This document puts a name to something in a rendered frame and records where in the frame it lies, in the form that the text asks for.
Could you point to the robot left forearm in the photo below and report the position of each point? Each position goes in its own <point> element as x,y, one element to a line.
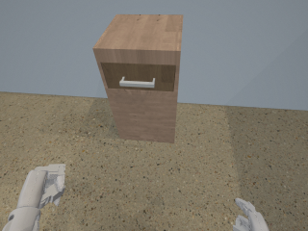
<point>23,219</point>

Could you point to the right robot hand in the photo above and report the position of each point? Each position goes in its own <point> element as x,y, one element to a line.
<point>254,220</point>

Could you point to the left robot hand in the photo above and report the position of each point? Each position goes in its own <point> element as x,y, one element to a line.
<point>45,179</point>

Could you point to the drawer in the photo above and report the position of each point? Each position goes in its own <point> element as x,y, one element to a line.
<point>164,75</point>

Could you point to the cabinet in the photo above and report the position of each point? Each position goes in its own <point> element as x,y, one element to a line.
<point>142,115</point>

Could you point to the handle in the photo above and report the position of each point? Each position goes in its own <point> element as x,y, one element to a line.
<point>137,84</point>

